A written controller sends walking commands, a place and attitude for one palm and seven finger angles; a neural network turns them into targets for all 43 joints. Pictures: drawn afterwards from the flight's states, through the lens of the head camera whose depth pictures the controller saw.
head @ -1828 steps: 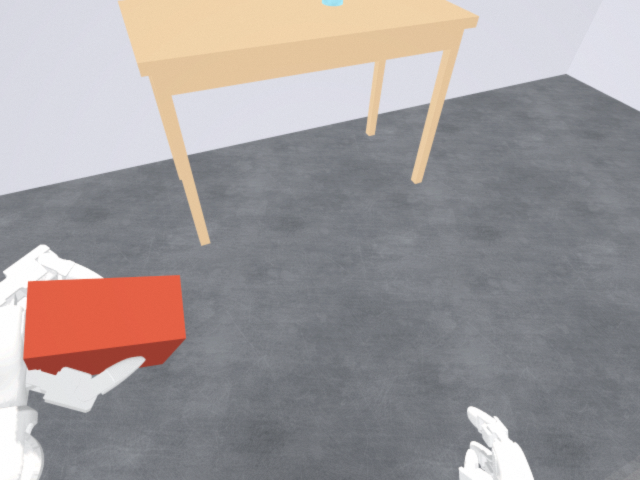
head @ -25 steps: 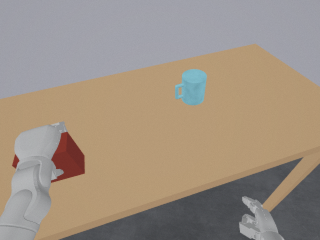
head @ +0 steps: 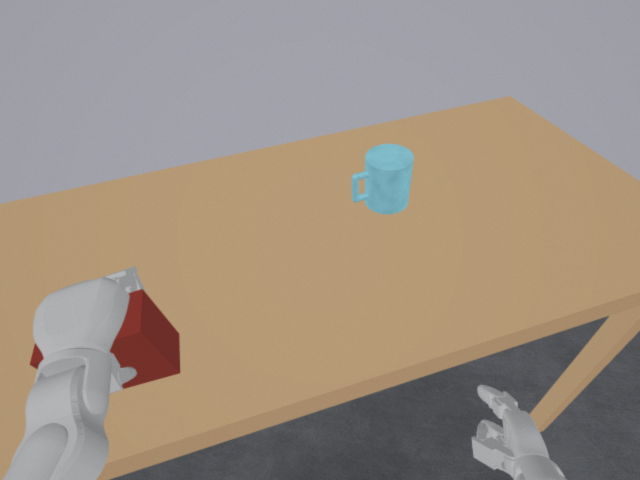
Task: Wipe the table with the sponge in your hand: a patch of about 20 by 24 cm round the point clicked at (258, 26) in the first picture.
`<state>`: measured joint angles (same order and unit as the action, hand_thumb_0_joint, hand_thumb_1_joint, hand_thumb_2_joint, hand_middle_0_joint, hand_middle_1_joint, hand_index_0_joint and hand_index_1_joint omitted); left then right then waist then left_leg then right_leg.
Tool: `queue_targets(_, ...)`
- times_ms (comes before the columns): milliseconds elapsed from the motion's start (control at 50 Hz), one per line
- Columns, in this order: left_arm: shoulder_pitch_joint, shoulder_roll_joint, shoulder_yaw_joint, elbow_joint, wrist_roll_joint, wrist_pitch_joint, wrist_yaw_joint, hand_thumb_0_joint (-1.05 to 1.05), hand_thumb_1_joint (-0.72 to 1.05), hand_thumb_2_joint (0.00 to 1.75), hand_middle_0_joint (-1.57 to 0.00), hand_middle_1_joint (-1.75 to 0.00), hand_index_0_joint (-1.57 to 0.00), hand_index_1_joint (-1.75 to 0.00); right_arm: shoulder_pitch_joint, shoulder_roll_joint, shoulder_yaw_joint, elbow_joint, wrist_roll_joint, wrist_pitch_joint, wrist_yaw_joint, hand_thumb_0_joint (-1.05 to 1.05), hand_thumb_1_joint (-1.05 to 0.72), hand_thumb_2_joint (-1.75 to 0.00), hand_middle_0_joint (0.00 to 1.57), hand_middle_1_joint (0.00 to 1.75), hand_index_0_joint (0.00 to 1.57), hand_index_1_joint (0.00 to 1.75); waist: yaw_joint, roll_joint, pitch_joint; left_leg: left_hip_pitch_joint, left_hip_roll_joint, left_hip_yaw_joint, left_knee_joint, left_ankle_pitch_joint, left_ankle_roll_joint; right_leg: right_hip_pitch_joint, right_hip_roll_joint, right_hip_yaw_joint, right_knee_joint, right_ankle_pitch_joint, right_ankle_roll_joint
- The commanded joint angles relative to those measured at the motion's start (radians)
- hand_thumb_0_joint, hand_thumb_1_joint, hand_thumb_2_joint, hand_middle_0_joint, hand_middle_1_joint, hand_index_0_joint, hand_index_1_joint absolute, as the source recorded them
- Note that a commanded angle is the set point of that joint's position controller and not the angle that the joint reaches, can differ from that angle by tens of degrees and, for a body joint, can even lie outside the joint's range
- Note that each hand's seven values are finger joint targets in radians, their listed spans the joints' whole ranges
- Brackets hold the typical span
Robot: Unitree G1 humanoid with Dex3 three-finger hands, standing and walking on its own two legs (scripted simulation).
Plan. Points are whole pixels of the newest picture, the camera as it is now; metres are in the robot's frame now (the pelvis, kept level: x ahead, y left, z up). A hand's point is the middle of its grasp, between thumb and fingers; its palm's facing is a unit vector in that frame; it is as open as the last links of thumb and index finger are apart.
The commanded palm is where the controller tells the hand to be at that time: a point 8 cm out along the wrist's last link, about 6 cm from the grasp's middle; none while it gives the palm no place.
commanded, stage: wipe back along the first lane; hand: left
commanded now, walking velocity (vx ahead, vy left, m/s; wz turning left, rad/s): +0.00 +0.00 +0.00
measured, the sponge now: (122, 353) +0.23 +0.30 +0.05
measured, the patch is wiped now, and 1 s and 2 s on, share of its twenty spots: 1.00 1.00 1.00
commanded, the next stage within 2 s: lift the sponge slowly off the table in 0.04 s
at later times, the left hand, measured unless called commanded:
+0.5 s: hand (112, 349) +0.21 +0.28 +0.10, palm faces +0.06 -0.09 -0.99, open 9.8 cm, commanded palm +0.17 +0.27 +0.15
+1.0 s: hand (98, 352) +0.20 +0.28 +0.11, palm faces +0.05 -0.09 -0.99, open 9.8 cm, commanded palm +0.17 +0.28 +0.18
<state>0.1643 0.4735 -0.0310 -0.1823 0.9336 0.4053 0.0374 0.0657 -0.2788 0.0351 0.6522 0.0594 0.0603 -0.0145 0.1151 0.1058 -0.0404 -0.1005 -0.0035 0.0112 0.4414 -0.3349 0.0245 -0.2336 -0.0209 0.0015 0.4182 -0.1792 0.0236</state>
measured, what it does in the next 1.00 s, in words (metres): stands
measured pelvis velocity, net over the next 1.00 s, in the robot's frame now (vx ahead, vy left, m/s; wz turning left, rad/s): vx -0.02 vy -0.02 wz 0.00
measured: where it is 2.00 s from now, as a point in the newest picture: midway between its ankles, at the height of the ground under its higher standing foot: outside the picture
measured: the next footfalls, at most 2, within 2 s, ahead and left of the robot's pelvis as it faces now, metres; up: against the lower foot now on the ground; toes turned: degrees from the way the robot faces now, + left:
none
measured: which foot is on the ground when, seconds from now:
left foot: down 0.00-1.00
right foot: down 0.00-1.00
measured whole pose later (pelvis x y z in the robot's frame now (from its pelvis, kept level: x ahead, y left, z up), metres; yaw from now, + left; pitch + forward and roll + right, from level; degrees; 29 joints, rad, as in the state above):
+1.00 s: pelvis -0.02 -0.02 +0.00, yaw +0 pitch -4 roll -1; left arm 0.17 0.55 -0.02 -0.25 0.88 0.40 -0.05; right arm 0.05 -0.26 0.05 0.67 0.04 0.02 -0.05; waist 0.15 0.10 0.01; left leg -0.04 0.01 0.00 0.41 -0.30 0.00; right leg -0.17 -0.01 -0.01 0.40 -0.16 0.00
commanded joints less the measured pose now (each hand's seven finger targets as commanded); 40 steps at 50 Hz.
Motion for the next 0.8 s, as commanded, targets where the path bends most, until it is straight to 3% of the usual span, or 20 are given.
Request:
queue_targets(0, 0.083, 0.047, -0.009, -0.102, -0.053, 0.001, -0.030, 0.00, 0.10, 1.30, -1.20, -1.60, -1.20, -1.60, -0.205, -0.097, -0.040, -0.183, 0.004, -0.055, 0.002, 0.00, -0.90, -0.90, 0.20, 0.30, 0.20, 0.30, 0.025, -0.124, -0.101, -0.101, 0.003, -0.033, -0.068, 0.396, 0.003, 0.184, 0.046, -0.024, -0.002, 0.222, -0.085)
queue_targets(60, 0.101, 0.031, -0.019, -0.128, -0.052, 0.011, -0.023, 0.00, 0.10, 1.30, -1.20, -1.60, -1.20, -1.60, -0.212, -0.092, -0.039, -0.186, 0.004, -0.061, 0.005, 0.00, -0.90, -0.90, 0.20, 0.30, 0.20, 0.30, 0.025, -0.130, -0.087, -0.104, 0.004, -0.035, -0.066, 0.390, 0.006, 0.179, 0.049, -0.019, -0.002, 0.215, -0.086)
queue_targets(120, 0.114, 0.068, 0.021, -0.156, -0.055, 0.019, -0.012, 0.00, 0.10, 1.30, -1.20, -1.60, -1.20, -1.60, -0.239, -0.092, -0.038, -0.189, 0.003, -0.058, 0.003, 0.00, -0.90, -0.90, 0.20, 0.30, 0.20, 0.30, 0.031, -0.152, -0.073, -0.107, 0.005, -0.041, -0.070, 0.353, 0.007, 0.178, 0.057, 0.008, -0.007, 0.193, -0.089)
queue_targets(140, 0.064, 0.083, 0.025, -0.171, -0.042, 0.025, -0.011, 0.00, 0.10, 1.30, -1.20, -1.60, -1.20, -1.60, -0.212, -0.100, -0.037, -0.194, 0.000, -0.060, 0.002, 0.00, -0.90, -0.90, 0.20, 0.30, 0.20, 0.30, 0.029, -0.148, -0.108, -0.108, 0.000, -0.030, -0.065, 0.370, 0.012, 0.192, 0.047, -0.011, 0.001, 0.200, -0.086)
queue_targets(160, 0.080, 0.092, 0.034, -0.138, -0.044, 0.029, -0.007, 0.00, 0.10, 1.30, -1.20, -1.60, -1.20, -1.60, -0.217, -0.094, -0.037, -0.179, 0.000, -0.055, -0.001, 0.00, -0.90, -0.90, 0.20, 0.30, 0.20, 0.30, 0.030, -0.147, -0.072, -0.109, 0.002, -0.036, -0.072, 0.371, 0.007, 0.183, 0.048, -0.006, -0.006, 0.194, -0.088)
queue_targets(220, 0.021, 0.113, 0.043, -0.198, -0.034, 0.035, -0.006, 0.00, 0.10, 1.30, -1.20, -1.60, -1.20, -1.60, -0.244, -0.094, -0.035, -0.186, -0.001, -0.056, -0.004, 0.00, -0.90, -0.90, 0.20, 0.30, 0.20, 0.30, 0.028, -0.112, -0.080, -0.092, 0.003, -0.043, -0.080, 0.357, 0.008, 0.180, 0.058, 0.019, -0.012, 0.169, -0.094)
queue_targets(240, 0.010, 0.097, 0.022, -0.209, -0.030, 0.044, -0.008, 0.00, 0.10, 1.30, -1.20, -1.60, -1.20, -1.60, -0.222, -0.093, -0.034, -0.200, -0.002, -0.063, -0.005, 0.00, -0.90, -0.90, 0.20, 0.30, 0.20, 0.30, 0.034, -0.104, -0.111, -0.091, -0.003, -0.031, -0.073, 0.370, 0.017, 0.199, 0.045, -0.009, -0.004, 0.174, -0.089)
queue_targets(260, 0.020, 0.124, 0.045, -0.156, -0.029, 0.046, -0.006, 0.00, 0.10, 1.30, -1.20, -1.60, -1.20, -1.60, -0.219, -0.091, -0.033, -0.175, -0.002, -0.058, -0.008, 0.00, -0.90, -0.90, 0.20, 0.30, 0.20, 0.30, 0.030, -0.113, -0.070, -0.095, 0.001, -0.037, -0.081, 0.367, 0.011, 0.184, 0.049, -0.002, -0.013, 0.168, -0.091)
queue_targets(280, 0.000, 0.099, 0.017, -0.166, -0.032, 0.047, -0.014, 0.00, 0.10, 1.30, -1.20, -1.60, -1.20, -1.60, -0.226, -0.094, -0.031, -0.177, -0.002, -0.053, -0.008, 0.00, -0.90, -0.90, 0.20, 0.30, 0.20, 0.30, 0.026, -0.099, -0.064, -0.094, -0.001, -0.035, -0.087, 0.363, 0.010, 0.183, 0.048, -0.006, -0.018, 0.164, -0.090)
queue_targets(320, -0.013, 0.136, 0.050, -0.208, -0.026, 0.048, -0.018, 0.00, 0.10, 1.30, -1.20, -1.60, -1.20, -1.60, -0.252, -0.089, -0.029, -0.189, -0.003, -0.058, -0.010, 0.00, -0.90, -0.90, 0.20, 0.30, 0.20, 0.30, 0.033, -0.093, -0.082, -0.084, -0.002, -0.043, -0.088, 0.346, 0.013, 0.193, 0.057, 0.023, -0.018, 0.147, -0.095)
queue_targets(340, -0.047, 0.142, 0.046, -0.230, -0.018, 0.046, -0.020, 0.00, 0.10, 1.30, -1.20, -1.60, -1.20, -1.60, -0.222, -0.092, -0.030, -0.195, -0.006, -0.065, -0.011, 0.00, -0.90, -0.90, 0.20, 0.30, 0.20, 0.30, 0.032, -0.086, -0.129, -0.080, -0.007, -0.033, -0.079, 0.370, 0.020, 0.216, 0.047, -0.001, -0.006, 0.167, -0.092)
queue_targets(360, -0.013, 0.161, 0.069, -0.181, -0.020, 0.047, -0.019, 0.00, 0.10, 1.30, -1.20, -1.60, -1.20, -1.60, -0.225, -0.089, -0.030, -0.177, -0.006, -0.061, -0.013, 0.00, -0.90, -0.90, 0.20, 0.30, 0.20, 0.30, 0.035, -0.091, -0.086, -0.086, -0.003, -0.040, -0.083, 0.377, 0.014, 0.205, 0.050, 0.004, -0.012, 0.169, -0.094)
queue_targets(380, -0.030, 0.122, 0.030, -0.192, -0.028, 0.045, -0.026, 0.00, 0.10, 1.30, -1.20, -1.60, -1.20, -1.60, -0.227, -0.090, -0.028, -0.179, -0.006, -0.056, -0.013, 0.00, -0.90, -0.90, 0.20, 0.30, 0.20, 0.30, 0.027, -0.092, -0.089, -0.081, -0.005, -0.034, -0.088, 0.364, 0.014, 0.202, 0.049, 0.000, -0.020, 0.164, -0.090)
queue_targets(420, -0.057, 0.164, 0.067, -0.233, -0.021, 0.040, -0.029, 0.00, 0.10, 1.30, -1.20, -1.60, -1.20, -1.60, -0.251, -0.089, -0.025, -0.189, -0.005, -0.063, -0.015, 0.00, -0.90, -0.90, 0.20, 0.30, 0.20, 0.30, 0.030, -0.070, -0.102, -0.075, -0.003, -0.045, -0.092, 0.352, 0.013, 0.207, 0.061, 0.028, -0.018, 0.147, -0.098)
queue_targets(440, -0.067, 0.162, 0.063, -0.251, -0.017, 0.037, -0.029, 0.00, 0.10, 1.30, -1.20, -1.60, -1.20, -1.60, -0.223, -0.088, -0.027, -0.198, -0.009, -0.071, -0.014, 0.00, -0.90, -0.90, 0.20, 0.30, 0.20, 0.30, 0.036, -0.077, -0.137, -0.075, -0.007, -0.036, -0.081, 0.386, 0.019, 0.230, 0.049, 0.000, -0.005, 0.176, -0.094)
queue_targets(500, -0.007, 0.191, 0.100, -0.238, -0.031, 0.025, -0.028, 0.00, 0.10, 1.30, -1.20, -1.60, -1.20, -1.60, -0.219, -0.090, -0.030, -0.180, -0.011, -0.062, -0.013, 0.00, -0.90, -0.90, 0.20, 0.30, 0.20, 0.30, 0.039, -0.064, -0.115, -0.071, -0.006, -0.040, -0.081, 0.405, 0.013, 0.232, 0.048, 0.012, -0.012, 0.210, -0.093)
queue_targets(540, -0.048, 0.205, 0.112, -0.264, -0.028, 0.026, -0.029, 0.00, 0.10, 1.30, -1.20, -1.60, -1.20, -1.60, -0.221, -0.088, -0.025, -0.194, -0.012, -0.070, -0.016, 0.00, -0.90, -0.90, 0.20, 0.30, 0.20, 0.30, 0.037, -0.079, -0.137, -0.072, -0.007, -0.038, -0.078, 0.394, 0.017, 0.238, 0.048, 0.009, -0.007, 0.192, -0.094)
queue_targets(580, -0.077, 0.193, 0.096, -0.234, -0.032, 0.027, -0.031, 0.00, 0.10, 1.30, -1.20, -1.60, -1.20, -1.60, -0.221, -0.090, -0.025, -0.179, -0.013, -0.061, -0.021, 0.00, -0.90, -0.90, 0.20, 0.30, 0.20, 0.30, 0.026, -0.079, -0.088, -0.075, -0.005, -0.040, -0.088, 0.375, 0.013, 0.209, 0.049, 0.012, -0.027, 0.167, -0.093)
queue_targets(720, -0.151, 0.256, 0.143, -0.297, -0.019, 0.014, -0.033, 0.00, 0.10, 1.30, -1.20, -1.60, -1.20, -1.60, -0.252, -0.085, -0.021, -0.188, -0.012, -0.081, -0.031, 0.00, -0.90, -0.90, 0.20, 0.30, 0.20, 0.30, 0.033, -0.031, -0.124, -0.045, -0.009, -0.050, -0.088, 0.369, 0.016, 0.225, 0.060, 0.046, -0.031, 0.150, -0.102)
queue_targets(780, -0.164, 0.232, 0.114, -0.275, -0.023, 0.006, -0.037, 0.00, 0.10, 1.30, -1.20, -1.60, -1.20, -1.60, -0.224, -0.084, -0.023, -0.178, -0.016, -0.083, -0.035, 0.00, -0.90, -0.90, 0.20, 0.30, 0.20, 0.30, 0.028, -0.038, -0.126, -0.045, -0.010, -0.041, -0.092, 0.386, 0.015, 0.231, 0.050, 0.016, -0.035, 0.166, -0.095)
